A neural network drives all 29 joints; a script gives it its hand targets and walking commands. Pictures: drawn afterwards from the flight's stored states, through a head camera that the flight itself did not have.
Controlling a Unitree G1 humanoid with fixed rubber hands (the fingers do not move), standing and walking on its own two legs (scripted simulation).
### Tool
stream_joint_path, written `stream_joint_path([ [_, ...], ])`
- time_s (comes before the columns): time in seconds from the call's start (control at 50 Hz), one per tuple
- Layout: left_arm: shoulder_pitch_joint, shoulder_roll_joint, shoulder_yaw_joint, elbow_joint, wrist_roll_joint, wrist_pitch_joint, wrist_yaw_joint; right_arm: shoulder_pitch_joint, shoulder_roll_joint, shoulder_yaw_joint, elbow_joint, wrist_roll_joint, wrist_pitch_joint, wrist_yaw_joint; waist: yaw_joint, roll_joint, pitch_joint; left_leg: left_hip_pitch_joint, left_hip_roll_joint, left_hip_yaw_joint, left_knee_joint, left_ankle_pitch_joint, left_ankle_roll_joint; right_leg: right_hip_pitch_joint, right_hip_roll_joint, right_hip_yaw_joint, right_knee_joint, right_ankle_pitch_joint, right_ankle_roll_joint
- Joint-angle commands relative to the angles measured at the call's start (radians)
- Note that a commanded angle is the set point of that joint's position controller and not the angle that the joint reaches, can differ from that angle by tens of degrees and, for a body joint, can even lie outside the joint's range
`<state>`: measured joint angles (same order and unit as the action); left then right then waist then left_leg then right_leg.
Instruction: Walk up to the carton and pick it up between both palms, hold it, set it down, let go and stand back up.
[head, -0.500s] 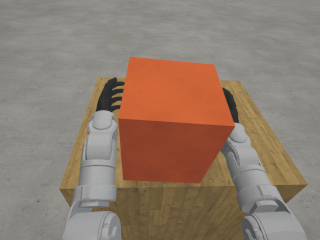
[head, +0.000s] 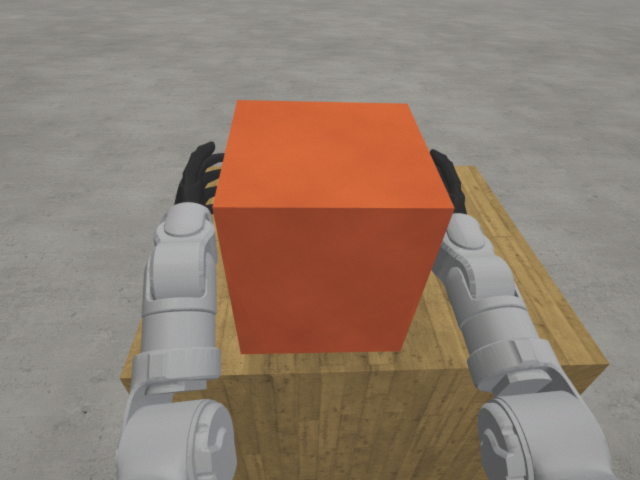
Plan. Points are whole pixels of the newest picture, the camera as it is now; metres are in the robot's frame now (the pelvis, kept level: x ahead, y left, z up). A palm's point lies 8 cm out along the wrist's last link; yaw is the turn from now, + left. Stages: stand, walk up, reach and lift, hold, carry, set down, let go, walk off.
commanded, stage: reach and lift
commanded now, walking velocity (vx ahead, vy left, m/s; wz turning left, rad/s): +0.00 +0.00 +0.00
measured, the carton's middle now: (322, 231) +0.38 -0.02 +0.16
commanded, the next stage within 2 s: hold in 0.92 s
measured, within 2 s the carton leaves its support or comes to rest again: neither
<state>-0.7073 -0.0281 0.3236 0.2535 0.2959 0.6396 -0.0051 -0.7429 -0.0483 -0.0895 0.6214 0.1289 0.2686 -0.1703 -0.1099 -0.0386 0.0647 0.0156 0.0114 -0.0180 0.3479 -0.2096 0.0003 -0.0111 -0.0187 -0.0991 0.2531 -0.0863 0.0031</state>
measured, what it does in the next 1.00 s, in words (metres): stands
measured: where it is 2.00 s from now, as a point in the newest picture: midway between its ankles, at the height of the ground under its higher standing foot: outside the picture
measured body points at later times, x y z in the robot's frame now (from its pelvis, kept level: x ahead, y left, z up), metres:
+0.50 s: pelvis +0.01 +0.00 +0.00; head -0.03 +0.02 +0.45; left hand +0.41 +0.14 +0.21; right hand +0.39 -0.16 +0.20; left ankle +0.00 +0.12 -0.75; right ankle +0.05 -0.12 -0.75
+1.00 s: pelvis +0.01 +0.00 +0.00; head -0.05 +0.02 +0.45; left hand +0.40 +0.15 +0.23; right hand +0.39 -0.16 +0.23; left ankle +0.00 +0.12 -0.75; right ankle +0.04 -0.12 -0.75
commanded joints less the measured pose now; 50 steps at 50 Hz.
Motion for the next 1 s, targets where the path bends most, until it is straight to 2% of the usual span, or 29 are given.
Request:
stream_joint_path([
  [0.0,-0.688,-0.524,-0.432,-0.061,-0.138,-0.039,-0.149,-0.83,0.59,0.326,-0.3,0.064,-0.059,0.111,0.004,0.039,-0.455,-0.132,-0.063,0.043,-0.071,0.17,-0.02,0.271,0.057,0.008,0.031,0.134,0.028],
  [0.02,-0.689,-0.522,-0.425,-0.043,-0.132,-0.034,-0.148,-0.821,0.585,0.313,-0.272,0.061,-0.05,0.11,0.004,0.05,-0.431,-0.14,-0.065,0.046,-0.076,0.147,-0.022,0.266,0.061,0.012,0.027,0.106,0.024],
  [0.12,-0.73,-0.528,-0.408,-0.016,-0.134,-0.027,-0.148,-0.861,0.587,0.3,-0.248,0.069,-0.038,0.117,0.007,0.038,-0.432,-0.14,-0.059,0.043,-0.087,0.117,-0.019,0.246,0.067,0.004,0.025,0.061,0.025],
  [0.14,-0.734,-0.526,-0.407,-0.004,-0.132,-0.027,-0.147,-0.856,0.587,0.291,-0.233,0.063,-0.037,0.117,0.008,0.052,-0.414,-0.15,-0.058,0.042,-0.086,0.124,-0.019,0.245,0.063,0.011,0.021,0.059,0.025],
  [0.16,-0.726,-0.532,-0.407,-0.01,-0.135,-0.028,-0.147,-0.862,0.596,0.299,-0.248,0.069,-0.039,0.116,0.012,0.04,-0.448,-0.138,-0.06,0.044,-0.075,0.154,-0.02,0.252,0.064,0.011,0.028,0.095,0.025],
  [0.2,-0.708,-0.54,-0.423,-0.018,-0.143,-0.025,-0.146,-0.863,0.593,0.318,-0.275,0.086,-0.034,0.109,0.003,0.059,-0.469,-0.121,-0.063,0.038,-0.056,0.203,-0.03,0.272,0.067,0.013,0.036,0.148,0.026],
  [0.24,-0.699,-0.531,-0.417,-0.031,-0.141,-0.021,-0.148,-0.851,0.59,0.332,-0.27,0.101,-0.023,0.098,-0.004,0.037,-0.469,-0.104,-0.068,0.033,-0.044,0.244,-0.032,0.279,0.069,0.014,0.035,0.193,0.026],
  [0.28,-0.717,-0.524,-0.417,-0.037,-0.142,-0.016,-0.155,-0.85,0.586,0.33,-0.267,0.106,-0.013,0.092,-0.013,0.045,-0.454,-0.114,-0.068,0.031,-0.055,0.215,-0.029,0.28,0.069,0.015,0.03,0.164,0.03],
  [0.32,-0.724,-0.526,-0.413,-0.036,-0.143,-0.015,-0.156,-0.853,0.587,0.329,-0.271,0.11,-0.006,0.092,-0.008,0.04,-0.447,-0.124,-0.065,0.03,-0.058,0.204,-0.031,0.279,0.068,0.014,0.032,0.15,0.027],
  [0.4,-0.74,-0.562,-0.476,-0.095,-0.178,-0.022,-0.139,-0.886,0.584,0.36,-0.348,0.147,-0.012,0.094,-0.013,0.087,-0.535,-0.06,-0.061,0.012,-0.018,0.342,-0.057,0.259,0.082,0.013,0.042,0.217,0.02],
  [0.48,-0.737,-0.522,-0.426,-0.057,-0.151,-0.004,-0.142,-0.847,0.576,0.341,-0.25,0.132,0.029,0.096,-0.002,0.043,-0.423,-0.11,-0.057,0.02,-0.057,0.222,-0.04,0.241,0.079,0.016,0.027,0.12,0.02],
  [0.5,-0.742,-0.528,-0.429,-0.05,-0.149,0.0,-0.143,-0.86,0.579,0.335,-0.265,0.137,0.025,0.099,-0.004,0.06,-0.438,-0.117,-0.057,0.02,-0.06,0.21,-0.04,0.253,0.077,0.019,0.031,0.109,0.02],
  [0.52,-0.756,-0.542,-0.44,-0.06,-0.158,-0.001,-0.142,-0.87,0.578,0.33,-0.265,0.138,0.022,0.102,-0.006,0.072,-0.454,-0.108,-0.052,0.018,-0.058,0.218,-0.044,0.242,0.082,0.017,0.031,0.11,0.014],
  [0.56,-0.767,-0.558,-0.462,-0.086,-0.18,0.0,-0.136,-0.885,0.579,0.34,-0.287,0.156,0.018,0.101,-0.011,0.086,-0.501,-0.081,-0.052,0.014,-0.024,0.317,-0.056,0.259,0.085,0.019,0.04,0.177,0.01],
  [0.6,-0.762,-0.559,-0.484,-0.129,-0.194,-0.001,-0.13,-0.876,0.583,0.369,-0.321,0.182,0.026,0.092,-0.017,0.077,-0.537,-0.039,-0.057,0.009,0.006,0.402,-0.066,0.253,0.091,0.022,0.045,0.243,0.016],
  [0.66,-0.722,-0.532,-0.445,-0.087,-0.165,0.021,-0.141,-0.856,0.565,0.372,-0.304,0.191,0.055,0.08,-0.01,0.056,-0.465,-0.069,-0.06,0.008,-0.012,0.348,-0.058,0.269,0.088,0.026,0.038,0.218,0.024],
  [0.7,-0.729,-0.53,-0.433,-0.086,-0.156,0.029,-0.145,-0.858,0.569,0.363,-0.298,0.186,0.061,0.08,-0.012,0.067,-0.441,-0.098,-0.059,0.016,-0.029,0.303,-0.053,0.279,0.085,0.028,0.038,0.182,0.022],
  [0.76,-0.76,-0.544,-0.475,-0.155,-0.185,0.027,-0.141,-0.883,0.573,0.378,-0.352,0.206,0.057,0.078,-0.016,0.081,-0.525,-0.061,-0.062,0.009,-0.003,0.389,-0.063,0.282,0.09,0.029,0.051,0.256,0.02],
  [0.8,-0.753,-0.533,-0.472,-0.153,-0.187,0.035,-0.139,-0.874,0.574,0.383,-0.36,0.215,0.07,0.071,-0.016,0.075,-0.5,-0.056,-0.063,0.004,-0.001,0.398,-0.064,0.278,0.09,0.028,0.048,0.271,0.022],
  [0.88,-0.771,-0.521,-0.435,-0.134,-0.172,0.048,-0.146,-0.872,0.576,0.366,-0.304,0.203,0.094,0.079,-0.003,0.061,-0.455,-0.1,-0.057,0.012,-0.043,0.272,-0.048,0.264,0.089,0.027,0.033,0.147,0.02],
  [0.9,-0.796,-0.53,-0.449,-0.143,-0.177,0.047,-0.144,-0.883,0.588,0.361,-0.31,0.204,0.092,0.081,-0.004,0.084,-0.46,-0.111,-0.058,0.012,-0.044,0.274,-0.052,0.265,0.088,0.032,0.035,0.15,0.017],
  [0.94,-0.788,-0.549,-0.475,-0.165,-0.195,0.048,-0.139,-0.906,0.589,0.38,-0.366,0.221,0.087,0.079,-0.004,0.084,-0.523,-0.075,-0.059,0.01,-0.019,0.348,-0.062,0.271,0.092,0.031,0.051,0.217,0.02],
  [0.96,-0.779,-0.548,-0.478,-0.149,-0.195,0.055,-0.139,-0.915,0.583,0.38,-0.361,0.226,0.093,0.075,-0.007,0.095,-0.506,-0.071,-0.061,0.007,-0.009,0.36,-0.065,0.271,0.09,0.033,0.046,0.222,0.016],
  [0.98,-0.78,-0.536,-0.46,-0.144,-0.189,0.059,-0.14,-0.9,0.579,0.382,-0.332,0.224,0.105,0.073,-0.001,0.076,-0.471,-0.083,-0.057,0.01,-0.02,0.339,-0.06,0.27,0.096,0.03,0.039,0.197,0.016],
])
